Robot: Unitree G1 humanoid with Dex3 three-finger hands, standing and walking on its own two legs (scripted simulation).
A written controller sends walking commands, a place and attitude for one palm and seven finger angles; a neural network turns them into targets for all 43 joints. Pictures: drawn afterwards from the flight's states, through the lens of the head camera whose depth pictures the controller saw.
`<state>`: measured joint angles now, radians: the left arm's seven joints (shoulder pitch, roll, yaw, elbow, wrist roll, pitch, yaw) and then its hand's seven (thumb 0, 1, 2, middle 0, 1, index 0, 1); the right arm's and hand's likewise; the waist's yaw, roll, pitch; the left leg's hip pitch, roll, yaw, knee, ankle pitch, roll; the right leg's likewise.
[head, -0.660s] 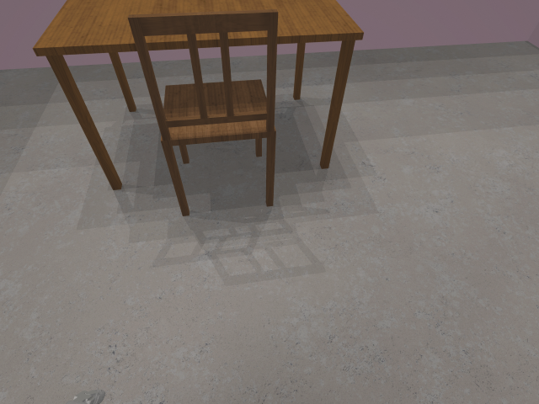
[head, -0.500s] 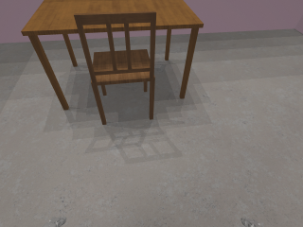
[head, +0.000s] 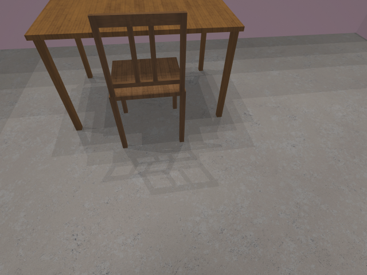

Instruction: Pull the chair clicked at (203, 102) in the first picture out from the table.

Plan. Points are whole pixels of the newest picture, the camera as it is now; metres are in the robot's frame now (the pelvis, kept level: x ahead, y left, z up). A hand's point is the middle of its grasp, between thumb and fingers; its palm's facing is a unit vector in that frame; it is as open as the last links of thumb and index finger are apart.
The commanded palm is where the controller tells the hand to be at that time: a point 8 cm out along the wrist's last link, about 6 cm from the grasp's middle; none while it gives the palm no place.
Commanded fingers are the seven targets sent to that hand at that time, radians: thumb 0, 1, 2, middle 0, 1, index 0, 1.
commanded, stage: stand and wait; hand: left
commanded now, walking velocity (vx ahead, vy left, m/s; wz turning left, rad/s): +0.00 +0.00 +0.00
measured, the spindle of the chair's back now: (134, 56) +1.09 +0.32 -0.09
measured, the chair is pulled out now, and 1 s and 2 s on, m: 0.00 0.00 0.00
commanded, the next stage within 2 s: look at it before walking up in 0.40 s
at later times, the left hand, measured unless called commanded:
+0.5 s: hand out of the picture +0.06 +0.24 -0.16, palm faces -0.03 -0.94 -0.33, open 7.4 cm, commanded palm none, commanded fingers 0.00 0.90 0.90 -0.20 -0.30 -0.20 -0.30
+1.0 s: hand out of the picture +0.07 +0.24 -0.15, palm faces -0.03 -0.94 -0.33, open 7.4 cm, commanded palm none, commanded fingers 0.00 0.90 0.90 -0.20 -0.30 -0.20 -0.30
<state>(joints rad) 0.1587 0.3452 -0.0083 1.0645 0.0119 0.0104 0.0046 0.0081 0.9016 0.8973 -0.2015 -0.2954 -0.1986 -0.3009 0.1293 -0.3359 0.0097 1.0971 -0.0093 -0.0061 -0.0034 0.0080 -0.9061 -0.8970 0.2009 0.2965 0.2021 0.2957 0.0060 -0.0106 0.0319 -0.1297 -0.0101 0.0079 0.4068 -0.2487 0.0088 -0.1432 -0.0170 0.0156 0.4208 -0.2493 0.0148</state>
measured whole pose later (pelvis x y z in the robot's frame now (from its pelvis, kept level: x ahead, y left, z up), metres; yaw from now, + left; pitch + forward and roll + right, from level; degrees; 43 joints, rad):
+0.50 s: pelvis -0.01 -0.01 +0.00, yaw +0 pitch -1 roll +0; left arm 0.14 0.33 -0.01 1.08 0.01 0.00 0.00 0.01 0.90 0.90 -0.20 -0.30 -0.20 -0.30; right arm 0.12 -0.33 0.01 1.11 -0.01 -0.01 0.00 0.01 -0.91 -0.90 0.20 0.30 0.20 0.30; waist 0.01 -0.01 0.03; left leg -0.14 0.00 0.01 0.38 -0.22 0.00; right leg -0.15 -0.01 0.02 0.40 -0.22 0.01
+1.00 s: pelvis -0.01 -0.01 +0.00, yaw +0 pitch -1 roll +0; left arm 0.14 0.34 -0.01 1.08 0.01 0.00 0.00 0.01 0.90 0.90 -0.20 -0.30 -0.20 -0.30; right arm 0.11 -0.33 0.01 1.12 -0.01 -0.01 0.00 0.01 -0.91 -0.90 0.20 0.30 0.20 0.30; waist 0.01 -0.01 0.03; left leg -0.12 0.00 0.01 0.36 -0.21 0.00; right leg -0.14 -0.01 0.02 0.38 -0.22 0.00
